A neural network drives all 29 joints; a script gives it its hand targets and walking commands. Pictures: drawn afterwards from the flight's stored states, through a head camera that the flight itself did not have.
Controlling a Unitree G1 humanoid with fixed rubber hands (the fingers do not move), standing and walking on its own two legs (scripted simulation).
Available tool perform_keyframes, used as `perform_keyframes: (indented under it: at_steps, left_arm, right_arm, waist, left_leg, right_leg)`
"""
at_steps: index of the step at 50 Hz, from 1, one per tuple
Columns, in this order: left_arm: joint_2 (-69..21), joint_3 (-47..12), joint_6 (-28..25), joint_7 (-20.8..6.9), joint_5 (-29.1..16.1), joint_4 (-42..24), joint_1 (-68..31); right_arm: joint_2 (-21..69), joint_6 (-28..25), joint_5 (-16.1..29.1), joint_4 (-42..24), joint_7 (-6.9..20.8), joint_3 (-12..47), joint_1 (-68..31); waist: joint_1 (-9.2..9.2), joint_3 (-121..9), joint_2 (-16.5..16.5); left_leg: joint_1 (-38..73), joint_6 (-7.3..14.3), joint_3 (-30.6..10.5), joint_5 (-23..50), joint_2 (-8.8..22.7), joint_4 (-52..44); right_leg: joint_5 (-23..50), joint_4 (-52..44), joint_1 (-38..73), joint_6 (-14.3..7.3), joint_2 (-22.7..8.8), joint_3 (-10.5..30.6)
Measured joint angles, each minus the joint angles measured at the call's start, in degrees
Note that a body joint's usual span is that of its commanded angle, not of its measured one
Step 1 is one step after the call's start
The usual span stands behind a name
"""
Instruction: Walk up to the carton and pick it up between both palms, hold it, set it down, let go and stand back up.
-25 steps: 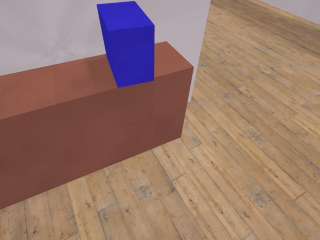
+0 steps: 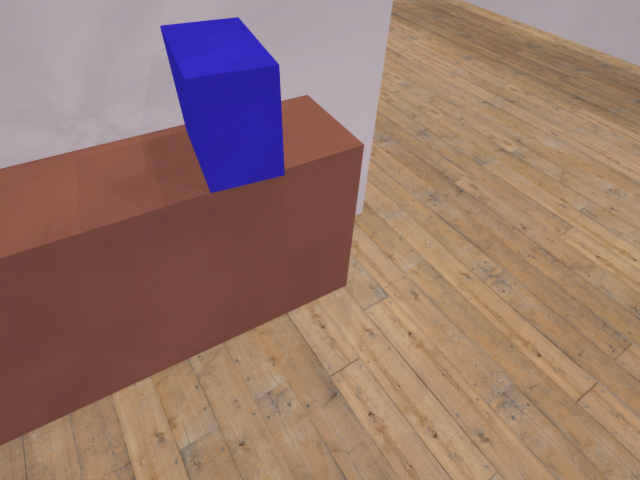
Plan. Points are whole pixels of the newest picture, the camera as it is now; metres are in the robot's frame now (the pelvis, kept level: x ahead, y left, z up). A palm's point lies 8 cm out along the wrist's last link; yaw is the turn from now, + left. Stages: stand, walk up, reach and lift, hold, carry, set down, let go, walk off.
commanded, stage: walk up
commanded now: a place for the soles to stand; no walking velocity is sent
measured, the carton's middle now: (224, 103) +0.94 +0.16 +0.01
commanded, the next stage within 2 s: none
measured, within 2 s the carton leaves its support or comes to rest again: neither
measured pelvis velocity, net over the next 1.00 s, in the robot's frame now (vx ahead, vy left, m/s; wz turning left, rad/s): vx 0.39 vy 0.04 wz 0.11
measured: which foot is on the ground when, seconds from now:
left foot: down 0.00-0.14, up 0.16-0.62, down 0.64-1.00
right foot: up 0.00-0.12, down 0.14-0.66, up 0.68-1.00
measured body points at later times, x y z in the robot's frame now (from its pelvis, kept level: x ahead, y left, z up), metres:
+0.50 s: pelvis +0.17 -0.03 +0.00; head +0.18 -0.04 +0.45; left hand +0.05 +0.16 -0.15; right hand +0.25 -0.27 -0.15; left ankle +0.29 +0.13 -0.68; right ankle +0.12 -0.14 -0.74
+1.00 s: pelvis +0.39 +0.04 -0.02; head +0.41 +0.02 +0.43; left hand +0.44 +0.29 -0.14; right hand +0.42 -0.20 -0.17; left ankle +0.36 +0.13 -0.74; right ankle +0.51 -0.09 -0.71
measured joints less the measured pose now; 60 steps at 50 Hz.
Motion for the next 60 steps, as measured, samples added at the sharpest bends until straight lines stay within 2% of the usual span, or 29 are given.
perform_keyframes:
  at_steps: [4,7,8,10,12,14,19,23,27,31,32,34,36,38,41,46,51,53,55,57,60]
  left_arm:
    - [1.6,0.7,-1.1,-0.6,-0.1,-4.3,-1.7]
    - [1.9,1.3,-2.6,-0.4,-0.2,-8.2,-1.9]
    - [1.6,1.4,-3.0,-0.1,-0.2,-9.1,-1.8]
    - [0.8,1.0,-3.1,0.8,-0.7,-10.1,-1.4]
    - [0.0,0.3,-2.5,1.4,-2.1,-9.6,0.0]
    - [-0.6,-0.4,-2.2,1.4,-2.7,-8.6,1.6]
    - [-1.7,-1.2,-2.9,1.0,-1.8,-6.4,5.9]
    - [-2.1,-1.6,-3.4,0.8,-1.5,-4.2,9.5]
    - [-1.8,-1.7,-3.8,0.3,-0.9,-3.4,11.8]
    - [-0.7,-1.7,-3.4,0.1,0.0,-3.6,13.1]
    - [-0.4,-1.8,-3.1,0.0,0.1,-3.7,13.4]
    - [0.4,-2.1,-2.1,-0.2,0.1,-3.6,12.4]
    - [0.4,-2.4,-0.8,-0.5,-1.1,-5.1,11.4]
    - [1.3,-2.2,0.2,-0.9,-1.8,-6.4,9.5]
    - [2.5,-1.4,-0.2,-0.9,-2.1,-9.3,5.7]
    - [3.9,0.7,-1.4,-1.1,-1.1,-15.0,0.2]
    - [3.4,1.1,-2.0,-1.8,-1.4,-18.2,-3.0]
    - [2.9,1.0,-2.6,-1.4,-1.1,-19.1,-3.0]
    - [1.5,0.8,-2.6,-0.6,-0.8,-19.3,-3.5]
    - [0.6,-0.1,-2.2,0.1,-1.8,-20.1,-3.6]
    - [-1.0,-1.4,-1.3,1.2,-2.8,-20.0,-3.0]
  right_arm:
    - [-1.7,0.5,-0.5,1.9,0.3,-0.3,3.8]
    - [-3.1,1.8,-0.7,3.2,1.0,-0.2,6.0]
    - [-3.7,2.3,-0.7,3.4,1.4,0.0,6.2]
    - [-4.7,3.2,-0.7,2.8,1.9,0.4,6.0]
    - [-5.7,3.5,-1.2,1.2,2.4,0.5,4.5]
    - [-6.6,2.9,-1.5,-0.8,2.5,0.5,2.2]
    - [-7.7,1.4,-1.2,-6.0,3.1,0.3,-2.9]
    - [-7.9,1.8,-1.3,-8.5,3.6,0.5,-5.9]
    - [-7.2,1.7,-1.2,-9.7,3.8,1.0,-8.4]
    - [-5.6,1.0,-1.4,-10.9,3.8,1.5,-10.4]
    - [-5.1,0.6,-1.5,-11.4,3.7,1.5,-10.7]
    - [-3.7,-0.4,-1.8,-12.5,3.3,1.1,-12.1]
    - [-3.2,-0.9,-0.4,-14.1,2.6,1.1,-12.8]
    - [-2.4,-0.6,1.4,-14.7,1.5,1.3,-12.4]
    - [-2.4,-0.5,1.3,-14.8,0.8,1.6,-10.6]
    - [-3.7,-1.6,0.0,-12.5,1.3,1.4,-6.1]
    - [-6.1,-0.8,-0.5,-10.6,1.9,1.2,-2.8]
    - [-7.1,0.2,-0.6,-10.2,2.1,1.4,-2.0]
    - [-8.3,1.5,-0.4,-9.6,2.3,1.8,-2.4]
    - [-8.6,3.4,-0.3,-10.0,2.5,2.1,-2.8]
    - [-9.3,5.3,-0.3,-10.8,2.6,2.1,-4.5]
  waist:
    - [-0.22,0.9,0.9]
    - [0.90,1.0,2.5]
    - [1.29,1.1,3.9]
    - [1.37,0.9,5.4]
    - [1.76,0.8,5.4]
    - [2.16,1.1,4.7]
    - [3.66,2.2,3.9]
    - [4.06,2.2,3.7]
    - [4.78,2.9,3.5]
    - [6.05,4.0,2.5]
    - [6.18,4.1,1.9]
    - [5.69,6.2,-0.8]
    - [4.85,7.6,-0.4]
    - [3.77,8.3,-0.5]
    - [2.97,8.4,-0.3]
    - [2.04,6.9,0.4]
    - [1.32,5.1,1.3]
    - [1.07,4.6,1.9]
    - [0.98,5.2,4.7]
    - [1.23,5.4,4.9]
    - [2.50,5.9,5.0]
  left_leg:
    - [2.0,-1.5,-0.9,-2.7,0.5,1.7]
    - [1.5,-2.2,-2.0,-8.9,1.9,9.2]
    - [0.2,-1.8,-3.1,-11.8,2.9,13.8]
    - [-4.9,-1.7,-5.4,-15.3,2.6,26.5]
    - [-10.3,-2.3,-4.3,-14.6,1.7,37.5]
    - [-15.1,-3.1,-2.4,-11.2,1.8,42.5]
    - [-24.2,-4.5,-1.9,-1.6,4.3,39.0]
    - [-28.2,-5.0,-2.2,6.1,6.2,32.7]
    - [-27.5,-4.4,-0.4,11.7,7.7,21.3]
    - [-22.2,-2.9,2.5,10.9,6.8,11.9]
    - [-20.3,-2.2,3.2,10.4,6.0,10.2]
    - [-19.9,-0.7,4.9,7.8,3.3,13.7]
    - [-19.8,0.0,5.3,3.7,3.5,18.0]
    - [-17.1,-0.1,5.7,2.0,3.1,17.5]
    - [-12.1,0.1,6.8,1.4,2.9,13.8]
    - [-5.3,-0.4,8.3,0.0,3.3,9.0]
    - [-2.4,-1.8,9.7,-5.0,4.3,10.9]
    - [-2.5,-2.9,9.8,-9.1,5.6,15.4]
    - [-4.0,-3.3,7.7,-13.1,8.2,22.4]
    - [-8.2,-4.3,4.6,-17.9,6.6,32.8]
    - [-14.4,-5.8,2.9,-18.0,5.0,42.5]
  right_leg:
    - [6.8,-3.3,-2.6,-0.3,-0.9,0.3]
    - [14.0,-8.3,-0.3,-1.0,-0.4,-0.4]
    - [14.6,-6.4,-0.4,-1.4,0.5,-1.6]
    - [10.3,-2.9,0.2,-2.2,1.0,-4.2]
    - [8.0,-3.6,2.6,-2.6,0.8,-5.0]
    - [8.2,-6.6,5.9,-2.8,0.5,-5.2]
    - [9.7,-15.7,13.9,-2.4,0.6,-6.5]
    - [8.8,-19.8,18.2,-1.7,0.7,-7.7]
    - [6.1,-21.1,21.6,-0.4,0.5,-9.3]
    - [0.9,-18.8,24.3,1.4,-0.9,-10.4]
    - [-1.2,-16.6,24.3,1.6,-1.8,-10.4]
    - [-4.5,-5.7,21.6,-0.3,-5.5,-8.7]
    - [-3.0,11.9,14.7,-1.4,-3.8,-3.5]
    - [-0.9,24.5,8.2,-1.8,-1.6,0.2]
    - [1.5,29.6,-0.4,-1.8,-0.7,1.8]
    - [3.8,20.8,-8.9,-0.8,-1.6,2.7]
    - [14.3,0.6,-7.7,-1.1,-3.1,2.0]
    - [17.9,-5.3,-4.5,-1.6,-2.1,1.1]
    - [14.9,-2.7,-4.1,-1.2,0.1,-0.3]
    - [12.3,-0.7,-4.1,-1.2,-0.1,-0.5]
    - [12.7,-3.8,-1.8,-0.9,-0.7,-0.1]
